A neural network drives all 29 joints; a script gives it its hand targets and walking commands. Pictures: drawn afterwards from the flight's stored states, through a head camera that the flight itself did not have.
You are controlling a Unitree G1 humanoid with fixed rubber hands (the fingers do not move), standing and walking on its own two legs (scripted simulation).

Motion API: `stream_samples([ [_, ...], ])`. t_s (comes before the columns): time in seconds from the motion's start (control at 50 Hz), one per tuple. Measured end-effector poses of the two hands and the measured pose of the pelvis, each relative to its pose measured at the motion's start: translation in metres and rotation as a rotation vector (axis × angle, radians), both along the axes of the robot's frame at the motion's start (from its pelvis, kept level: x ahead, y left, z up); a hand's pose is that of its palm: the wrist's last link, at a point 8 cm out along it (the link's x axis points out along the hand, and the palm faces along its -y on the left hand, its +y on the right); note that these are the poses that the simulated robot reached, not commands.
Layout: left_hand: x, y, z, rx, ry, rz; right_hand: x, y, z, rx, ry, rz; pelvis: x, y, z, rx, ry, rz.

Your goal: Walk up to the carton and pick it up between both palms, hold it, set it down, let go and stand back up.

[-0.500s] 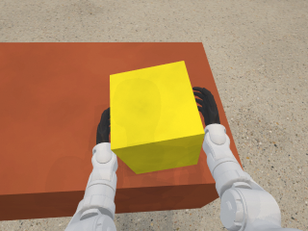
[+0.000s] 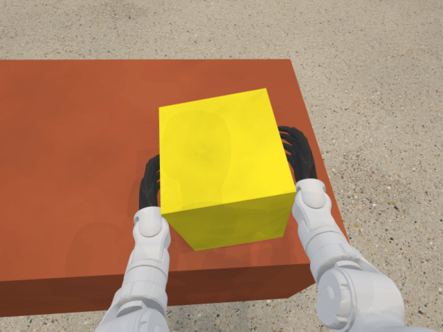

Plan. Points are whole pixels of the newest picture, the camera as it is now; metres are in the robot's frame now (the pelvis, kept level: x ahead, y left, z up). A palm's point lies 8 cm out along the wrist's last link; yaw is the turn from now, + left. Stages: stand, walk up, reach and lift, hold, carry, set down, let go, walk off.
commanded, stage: set down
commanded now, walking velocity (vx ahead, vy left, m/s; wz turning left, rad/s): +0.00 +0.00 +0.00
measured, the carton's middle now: (226, 178) +0.41 +0.02 -0.01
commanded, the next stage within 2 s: none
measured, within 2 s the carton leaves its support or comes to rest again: rests again in 0.72 s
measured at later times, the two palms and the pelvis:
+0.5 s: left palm (149, 199) +0.35 +0.16 -0.01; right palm (299, 167) +0.41 -0.12 +0.04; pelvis +0.00 +0.00 +0.00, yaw +0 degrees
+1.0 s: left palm (131, 206) +0.35 +0.20 -0.02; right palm (291, 179) +0.40 -0.11 +0.01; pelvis +0.00 +0.01 -0.01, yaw -1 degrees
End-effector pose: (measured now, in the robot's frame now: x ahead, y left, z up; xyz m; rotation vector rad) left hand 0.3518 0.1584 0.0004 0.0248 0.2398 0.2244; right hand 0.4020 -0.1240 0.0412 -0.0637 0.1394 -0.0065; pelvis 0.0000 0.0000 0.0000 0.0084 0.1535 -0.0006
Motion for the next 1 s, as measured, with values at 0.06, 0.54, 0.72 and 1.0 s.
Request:
stream_samples([
  [0.06, 0.000, 0.001, -0.001, -0.006, -0.003, 0.004, 0.001, 0.001, 0.000, -0.002, 0.002, 0.003, 0.000, 0.001, 0.000, -0.001, 0.002, -0.002],
  [0.54, 0.001, 0.006, -0.006, -0.018, -0.018, 0.011, 0.007, 0.007, 0.000, -0.016, -0.005, 0.022, 0.003, 0.005, -0.001, -0.006, 0.026, -0.004],
  [0.72, -0.009, 0.017, -0.032, -0.062, 0.071, 0.041, 0.003, 0.014, -0.021, -0.063, 0.108, 0.063, 0.002, 0.009, -0.002, -0.013, 0.038, -0.006],
  [1.0, -0.006, 0.041, -0.025, -0.088, 0.054, 0.178, -0.003, 0.015, -0.030, -0.007, 0.111, 0.095, 0.000, 0.007, -0.009, -0.027, 0.130, -0.016],
])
